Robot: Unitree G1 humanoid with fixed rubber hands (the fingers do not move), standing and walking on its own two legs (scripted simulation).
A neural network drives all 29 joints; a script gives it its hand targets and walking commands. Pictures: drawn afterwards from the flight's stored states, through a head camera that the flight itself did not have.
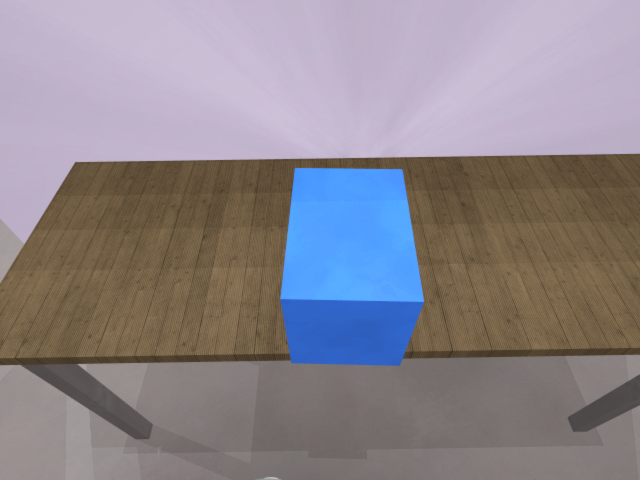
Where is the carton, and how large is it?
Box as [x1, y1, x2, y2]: [280, 168, 423, 365]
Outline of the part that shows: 295,168 280,298 291,362 399,365 423,303 402,170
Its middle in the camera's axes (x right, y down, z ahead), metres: +0.04 +0.04 +0.60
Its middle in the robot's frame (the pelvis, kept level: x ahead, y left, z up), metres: +0.42 -0.02 -0.01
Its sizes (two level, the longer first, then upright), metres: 0.237 0.167 0.189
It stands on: a table, 0.65 m high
